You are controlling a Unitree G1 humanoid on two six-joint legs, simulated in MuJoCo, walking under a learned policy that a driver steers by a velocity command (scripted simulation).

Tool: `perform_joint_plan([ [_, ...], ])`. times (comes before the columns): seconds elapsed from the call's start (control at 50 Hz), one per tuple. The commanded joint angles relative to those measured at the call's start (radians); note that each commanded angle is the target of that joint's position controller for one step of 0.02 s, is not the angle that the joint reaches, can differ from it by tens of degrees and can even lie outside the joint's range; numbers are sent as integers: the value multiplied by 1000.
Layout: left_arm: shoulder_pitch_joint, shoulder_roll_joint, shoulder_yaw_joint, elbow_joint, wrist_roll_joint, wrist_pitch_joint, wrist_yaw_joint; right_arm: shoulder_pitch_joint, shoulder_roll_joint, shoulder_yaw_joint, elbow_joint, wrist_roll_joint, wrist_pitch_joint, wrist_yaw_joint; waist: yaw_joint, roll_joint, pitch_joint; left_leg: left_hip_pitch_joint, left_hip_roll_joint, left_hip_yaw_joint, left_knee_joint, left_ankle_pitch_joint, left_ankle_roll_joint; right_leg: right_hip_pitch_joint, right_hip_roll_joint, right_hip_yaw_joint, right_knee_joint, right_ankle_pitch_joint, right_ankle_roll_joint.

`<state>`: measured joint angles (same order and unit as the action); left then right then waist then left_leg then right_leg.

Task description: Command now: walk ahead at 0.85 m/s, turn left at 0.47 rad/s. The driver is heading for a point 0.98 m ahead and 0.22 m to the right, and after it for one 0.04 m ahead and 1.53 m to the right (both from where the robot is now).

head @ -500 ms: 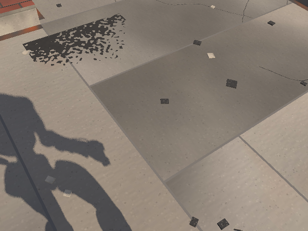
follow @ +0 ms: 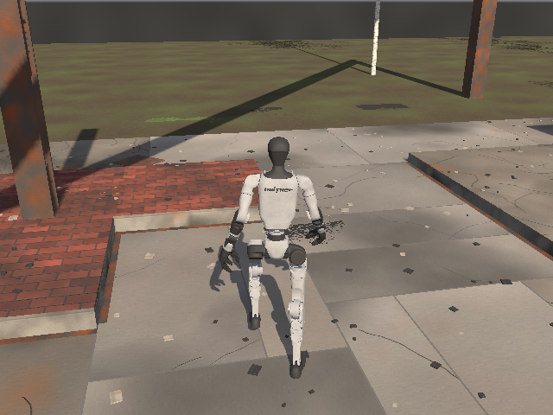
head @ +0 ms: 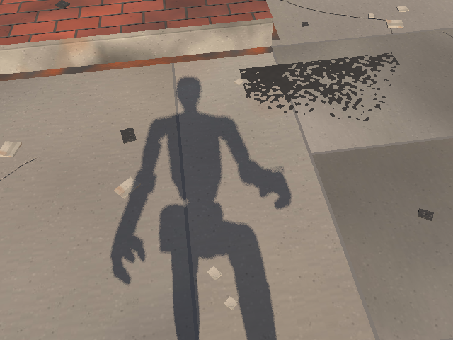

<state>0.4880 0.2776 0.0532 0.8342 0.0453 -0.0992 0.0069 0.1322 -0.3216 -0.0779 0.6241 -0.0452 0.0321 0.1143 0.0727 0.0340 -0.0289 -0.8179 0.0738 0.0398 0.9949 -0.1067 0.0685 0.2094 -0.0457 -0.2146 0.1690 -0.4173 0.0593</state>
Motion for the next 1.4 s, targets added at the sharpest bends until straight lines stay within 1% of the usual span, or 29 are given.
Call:
perform_joint_plan([
  [0.02,29,124,14,4,-2,-8,9,-221,24,34,-132,3,-31,1,5,-133,249,67,-52,91,-219,-108,85,-144,-248,37,-106,647,-171],
  [0.08,31,232,25,56,-13,19,16,156,-68,-7,-32,-1,-45,-48,-221,-193,-19,645,-202,131,-316,-265,150,-187,-275,36,422,1451,-190],
  [0.1,-16,211,16,35,-31,14,11,366,-135,-34,29,-17,-59,-65,-340,-151,-149,1022,-85,-35,-378,-238,161,-448,-219,54,747,1176,-180],
  [0.12,46,6,-32,-45,-65,6,-29,374,-268,-60,42,-35,-75,-80,-225,207,-334,1368,310,-595,-519,-680,196,-879,-11,129,1171,-9,-146],
  [0.14,-100,114,0,-61,-69,-12,-23,429,-245,-56,26,-16,-84,-90,-305,43,-412,1233,359,-790,-691,-707,122,-865,43,365,1295,-16,-183],
  [0.18,-170,80,-1,-83,-69,-9,-20,302,-153,-29,93,-20,-97,-97,-179,-13,-49,899,296,-481,-716,-402,64,-927,-49,318,1238,186,-186],
  [0.32,-194,-16,0,-38,-38,85,-64,214,12,16,160,29,-152,-88,-45,53,178,623,114,78,-894,-5,-70,-936,-92,235,1084,372,-156],
  [0.48,-322,28,-13,-107,-42,76,-88,246,-72,15,210,28,-156,-152,17,41,123,850,112,300,-768,1077,-95,-727,73,-23,619,543,-244],
  [0.56,266,207,72,53,-52,103,-42,38,-177,-25,147,15,-96,-166,328,31,-119,690,124,229,150,1067,-55,-107,117,117,522,263,-362],
  [0.58,161,181,82,53,-87,109,-29,-48,-54,3,135,15,-98,-134,273,-204,24,411,-115,199,583,-44,-38,-93,82,237,413,237,-391],
  [0.6,15,228,73,19,-54,103,-36,64,82,49,42,-5,-122,-124,23,-276,50,95,-159,40,781,-371,-62,-60,6,567,491,528,-469],
  [0.62,-39,250,76,-24,-28,102,-27,120,67,66,-31,12,-150,-113,-9,-279,-136,-54,-154,-134,788,-380,-73,61,-163,994,193,55,-615],
  [0.64,-42,171,66,-33,-12,94,-16,89,-17,59,-13,-1,-172,-110,-19,-60,-20,-82,-87,-158,658,-317,-59,-59,-197,1088,9,-184,-548],
  [0.66,-78,129,53,-22,-13,85,-13,31,-48,49,-11,-7,-169,-109,-59,74,59,-18,-41,-159,533,-254,-63,-213,-158,999,-5,-204,-475],
  [0.7,-100,151,51,-28,-26,45,-3,21,-36,65,-7,-37,-128,-114,-108,103,125,84,11,-154,392,-233,-100,-423,-86,859,5,-14,-449],
  [0.78,-80,161,51,-30,-39,5,-7,-146,-14,86,-68,-17,-93,-101,-61,59,166,213,55,-75,1,-58,-153,-603,40,635,-31,266,-405],
  [0.88,-5,184,71,-17,-50,12,-25,-288,16,99,-133,19,-100,-96,52,-76,85,300,-42,-28,-375,187,-116,-388,58,602,67,631,-312],
  [0.96,-96,253,88,-47,-39,7,-19,-37,-111,44,-76,27,-116,-124,-92,-102,-89,674,-109,-64,-478,35,-79,-306,49,620,382,940,-228],
  [0.98,-164,270,92,-63,-39,4,-23,173,-156,21,-26,21,-123,-140,-219,-93,-170,886,-69,-77,-479,1,-66,-392,91,593,626,909,-198],
  [1.0,-193,145,60,-96,-43,-4,-19,393,-221,-3,9,-14,-130,-161,-286,4,-292,1119,139,-256,-471,-234,-41,-549,146,524,957,530,-184],
  [1.02,-52,17,22,-161,-96,5,-12,304,-294,-15,-11,-46,-129,-153,-127,396,-436,1302,459,-821,-625,-95,77,-826,258,391,1238,-144,-134],
  [1.04,-63,123,26,-128,-59,31,7,213,-217,-20,-27,-33,-116,-140,-118,236,-363,1210,428,-832,-619,-66,108,-938,141,350,1306,-70,-143],
  [1.08,-207,151,39,-127,-28,59,-4,143,-36,29,-9,-17,-106,-133,-122,16,-127,948,309,-430,-593,267,81,-929,61,294,1217,38,-122],
  [1.1,-222,138,42,-178,-100,68,3,81,-32,18,-20,46,-123,-138,-101,143,-74,914,239,-313,-615,347,71,-941,-12,330,1221,32,-82],
  [1.12,-222,148,44,-193,-109,83,-4,59,-25,20,1,53,-132,-140,-79,140,-46,841,223,-251,-637,358,64,-918,-45,324,1193,44,-75],
  [1.2,-292,69,9,-283,-80,107,-26,-51,-91,-11,33,60,-136,-144,-38,89,76,630,232,-53,-741,489,101,-867,-90,258,869,115,-30],
  [1.36,-244,195,69,-266,-58,117,-69,-53,-210,-50,49,111,-106,-142,16,27,-46,707,159,166,-409,706,9,-458,80,106,466,338,-169],
  [1.38,-141,226,91,-241,-57,111,-57,-52,-189,-43,48,109,-99,-139,75,-15,-86,644,128,176,-215,623,-19,-302,115,109,369,417,-212],
  [1.4,-142,283,103,-242,-67,106,-33,40,-97,-14,47,60,-95,-131,28,-241,-93,427,27,175,84,-134,-78,-122,-5,292,336,858,-278],
])
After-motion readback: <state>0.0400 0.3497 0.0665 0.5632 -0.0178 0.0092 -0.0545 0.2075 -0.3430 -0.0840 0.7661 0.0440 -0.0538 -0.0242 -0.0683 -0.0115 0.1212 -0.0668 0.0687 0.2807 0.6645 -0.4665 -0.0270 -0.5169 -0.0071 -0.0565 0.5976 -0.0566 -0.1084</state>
